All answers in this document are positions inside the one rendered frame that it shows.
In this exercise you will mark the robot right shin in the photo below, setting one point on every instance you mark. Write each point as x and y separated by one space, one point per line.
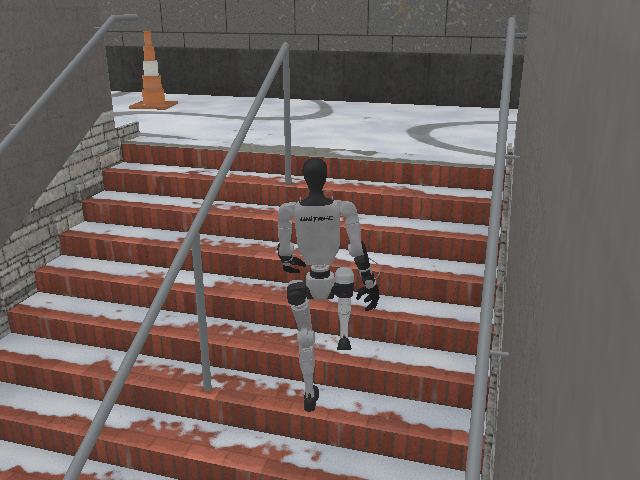
344 311

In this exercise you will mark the right robot hand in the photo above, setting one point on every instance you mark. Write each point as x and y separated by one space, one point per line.
374 296

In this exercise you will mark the robot right upper arm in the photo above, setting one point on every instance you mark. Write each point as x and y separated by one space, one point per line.
348 210

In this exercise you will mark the left robot hand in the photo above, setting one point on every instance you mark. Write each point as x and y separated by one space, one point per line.
296 261

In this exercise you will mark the robot right forearm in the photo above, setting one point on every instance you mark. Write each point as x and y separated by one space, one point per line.
365 269

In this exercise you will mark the robot left upper arm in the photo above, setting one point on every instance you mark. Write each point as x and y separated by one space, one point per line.
285 214

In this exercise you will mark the robot left forearm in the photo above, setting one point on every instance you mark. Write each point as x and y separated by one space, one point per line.
286 260

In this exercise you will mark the robot left foot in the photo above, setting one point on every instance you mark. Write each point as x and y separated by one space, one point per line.
310 403

